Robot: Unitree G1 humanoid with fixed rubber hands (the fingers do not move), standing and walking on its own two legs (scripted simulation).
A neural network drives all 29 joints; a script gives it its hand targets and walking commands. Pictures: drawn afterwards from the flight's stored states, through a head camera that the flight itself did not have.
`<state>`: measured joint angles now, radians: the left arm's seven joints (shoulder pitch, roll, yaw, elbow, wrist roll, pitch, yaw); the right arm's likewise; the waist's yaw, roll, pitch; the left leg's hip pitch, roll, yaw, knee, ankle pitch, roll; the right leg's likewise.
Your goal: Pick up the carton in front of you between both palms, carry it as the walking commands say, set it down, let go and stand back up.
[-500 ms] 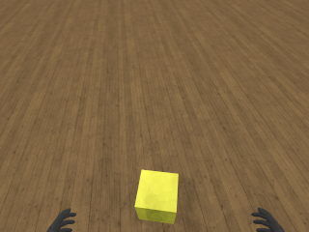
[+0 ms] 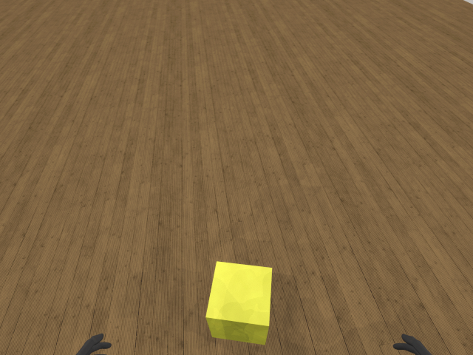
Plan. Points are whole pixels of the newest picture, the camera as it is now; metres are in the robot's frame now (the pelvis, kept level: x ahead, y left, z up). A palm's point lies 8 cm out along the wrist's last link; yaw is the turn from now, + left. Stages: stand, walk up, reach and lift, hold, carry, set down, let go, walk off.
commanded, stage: stand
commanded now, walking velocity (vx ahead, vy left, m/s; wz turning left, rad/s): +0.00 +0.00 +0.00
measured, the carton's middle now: (241, 303) +0.43 +0.03 -0.65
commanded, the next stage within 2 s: none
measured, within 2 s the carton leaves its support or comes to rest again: neither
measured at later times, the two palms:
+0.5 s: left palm out of the picture +0.08 +0.31 -0.10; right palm out of the picture +0.08 -0.31 -0.10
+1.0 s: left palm out of the picture +0.07 +0.31 -0.10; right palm out of the picture +0.07 -0.31 -0.10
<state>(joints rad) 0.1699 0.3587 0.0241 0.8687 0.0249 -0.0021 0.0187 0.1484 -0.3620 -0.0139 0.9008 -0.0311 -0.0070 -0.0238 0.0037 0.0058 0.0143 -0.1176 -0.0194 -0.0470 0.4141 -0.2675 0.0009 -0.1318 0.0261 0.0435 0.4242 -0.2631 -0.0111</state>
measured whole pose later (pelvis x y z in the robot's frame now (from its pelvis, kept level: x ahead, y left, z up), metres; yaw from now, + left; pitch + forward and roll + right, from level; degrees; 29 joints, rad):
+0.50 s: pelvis -0.02 +0.00 +0.00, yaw +0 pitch -2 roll +0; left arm 0.14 0.38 0.01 0.98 0.02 -0.01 0.01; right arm 0.14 -0.38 0.00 1.00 -0.02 -0.01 -0.02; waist 0.00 0.01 0.03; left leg -0.10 -0.02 -0.05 0.37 -0.22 0.00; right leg -0.12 0.03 0.04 0.37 -0.21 -0.01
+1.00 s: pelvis -0.02 +0.00 +0.00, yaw +0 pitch -2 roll +0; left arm 0.12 0.39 0.01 1.03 0.01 -0.01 0.01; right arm 0.12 -0.39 0.00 1.04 -0.02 -0.01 -0.01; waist 0.00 0.00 0.03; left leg -0.10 -0.01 -0.05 0.34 -0.20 0.00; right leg -0.11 0.02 0.05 0.35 -0.20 -0.01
